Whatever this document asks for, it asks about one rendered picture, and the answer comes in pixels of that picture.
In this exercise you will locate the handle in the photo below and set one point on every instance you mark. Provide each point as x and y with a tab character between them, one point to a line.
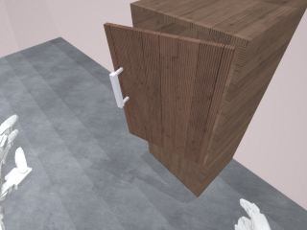
116	88

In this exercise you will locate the cupboard door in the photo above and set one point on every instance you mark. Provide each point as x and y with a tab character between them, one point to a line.
175	86

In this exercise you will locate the robot right hand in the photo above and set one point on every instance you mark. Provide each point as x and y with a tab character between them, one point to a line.
257	220

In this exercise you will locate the robot left hand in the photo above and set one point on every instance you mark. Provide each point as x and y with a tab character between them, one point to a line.
16	177

